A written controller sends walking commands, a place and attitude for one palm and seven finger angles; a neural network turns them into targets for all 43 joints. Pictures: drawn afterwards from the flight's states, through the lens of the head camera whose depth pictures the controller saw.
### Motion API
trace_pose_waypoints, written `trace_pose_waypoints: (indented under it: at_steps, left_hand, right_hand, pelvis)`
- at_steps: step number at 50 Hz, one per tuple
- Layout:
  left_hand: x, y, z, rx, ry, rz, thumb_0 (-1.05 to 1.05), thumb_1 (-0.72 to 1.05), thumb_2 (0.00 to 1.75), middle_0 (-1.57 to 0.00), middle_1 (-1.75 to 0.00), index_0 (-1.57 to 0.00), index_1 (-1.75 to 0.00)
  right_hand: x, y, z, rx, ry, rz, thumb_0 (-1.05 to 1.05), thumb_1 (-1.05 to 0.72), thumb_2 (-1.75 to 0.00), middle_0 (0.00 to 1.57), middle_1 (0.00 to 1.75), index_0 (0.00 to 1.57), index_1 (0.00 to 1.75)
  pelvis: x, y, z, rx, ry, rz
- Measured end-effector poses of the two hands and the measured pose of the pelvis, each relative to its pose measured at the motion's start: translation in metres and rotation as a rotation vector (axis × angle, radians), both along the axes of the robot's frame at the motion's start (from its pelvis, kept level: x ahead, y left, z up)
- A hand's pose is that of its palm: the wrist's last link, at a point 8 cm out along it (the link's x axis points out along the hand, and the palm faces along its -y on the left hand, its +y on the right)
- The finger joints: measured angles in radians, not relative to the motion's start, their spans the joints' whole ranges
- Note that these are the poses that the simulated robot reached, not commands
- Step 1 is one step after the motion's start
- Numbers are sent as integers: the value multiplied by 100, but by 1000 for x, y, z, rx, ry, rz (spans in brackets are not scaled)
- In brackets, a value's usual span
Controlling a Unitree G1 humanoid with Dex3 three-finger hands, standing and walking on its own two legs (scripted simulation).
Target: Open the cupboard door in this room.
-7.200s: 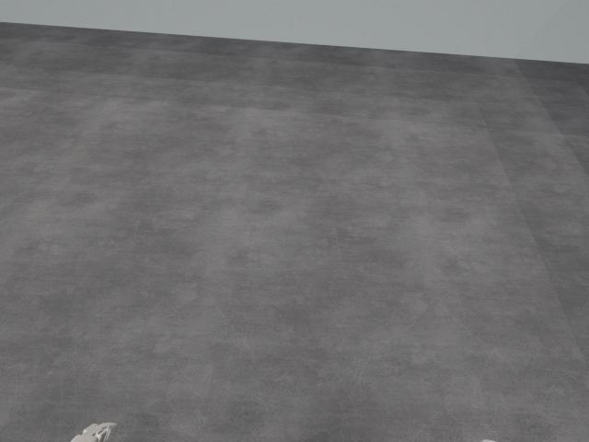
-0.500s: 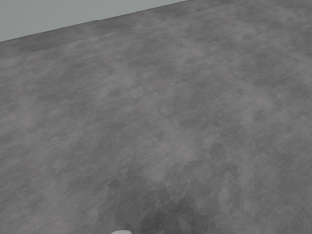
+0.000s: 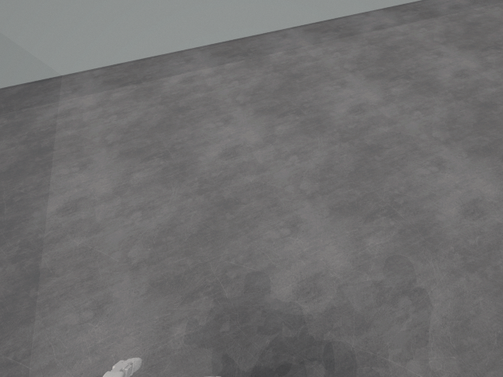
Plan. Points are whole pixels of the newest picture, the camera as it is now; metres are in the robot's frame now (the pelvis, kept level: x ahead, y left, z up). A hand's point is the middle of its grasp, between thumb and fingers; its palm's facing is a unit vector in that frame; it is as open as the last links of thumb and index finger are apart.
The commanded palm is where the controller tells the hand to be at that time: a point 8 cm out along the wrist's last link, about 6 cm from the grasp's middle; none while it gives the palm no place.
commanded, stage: turn or walk to find it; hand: left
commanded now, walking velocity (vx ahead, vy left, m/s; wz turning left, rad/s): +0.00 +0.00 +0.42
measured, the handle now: out of the picture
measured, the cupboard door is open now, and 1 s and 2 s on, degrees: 0 0 0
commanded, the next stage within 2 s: none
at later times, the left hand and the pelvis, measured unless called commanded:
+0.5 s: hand out of the picture -0.05 +0.24 -0.18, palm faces +0.28 -0.93 -0.25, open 7.4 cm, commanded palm none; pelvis -0.03 +0.02 +0.00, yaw +13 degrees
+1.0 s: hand out of the picture -0.06 +0.18 -0.14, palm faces +0.45 -0.85 -0.27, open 7.4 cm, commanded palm none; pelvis -0.04 -0.02 +0.01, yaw +26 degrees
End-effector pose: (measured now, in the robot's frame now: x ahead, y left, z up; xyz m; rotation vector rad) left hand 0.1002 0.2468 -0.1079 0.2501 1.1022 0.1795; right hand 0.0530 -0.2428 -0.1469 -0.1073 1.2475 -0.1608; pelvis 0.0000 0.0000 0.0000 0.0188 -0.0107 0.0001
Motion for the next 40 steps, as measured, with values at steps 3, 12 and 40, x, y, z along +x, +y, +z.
trace_pose_waypoints:
  at_steps: [3, 12, 40]
  left_hand:
    - [-18, -9, 6, -5, 3, 38, 0, 91, 89, -20, -30, -20, -30]
    - [-76, -13, -2, -41, 89, 152, 0, 90, 89, -20, -30, -20, -30]
    - [-141, 9, -4, -7, 23, 378, 0, 91, 89, -20, -30, -20, -30]
  right_hand:
    - [-2, -11, 2, -3, 29, 22, 1, -91, -90, 20, 30, 21, 30]
    - [3, -20, 13, -42, 86, 115, 1, -91, -90, 20, 30, 20, 30]
    - [61, 29, 4, -3, -39, 376, 1, -91, -90, 20, 30, 21, 30]
  pelvis:
    - [-2, -5, 5, 10, -8, 32]
    - [-8, -7, 11, 18, -9, 126]
    - [-37, -10, -1, -5, -5, 356]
